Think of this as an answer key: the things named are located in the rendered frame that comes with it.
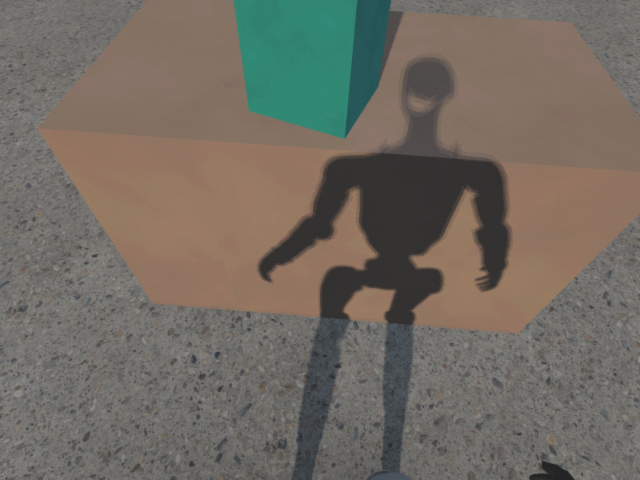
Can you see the carton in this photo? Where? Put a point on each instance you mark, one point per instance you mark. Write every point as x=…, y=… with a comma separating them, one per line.
x=312, y=63

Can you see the robot right shin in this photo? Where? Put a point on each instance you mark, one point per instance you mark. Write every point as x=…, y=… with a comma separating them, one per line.
x=380, y=472

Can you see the pedestal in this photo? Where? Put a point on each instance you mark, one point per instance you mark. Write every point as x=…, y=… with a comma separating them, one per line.
x=495, y=160

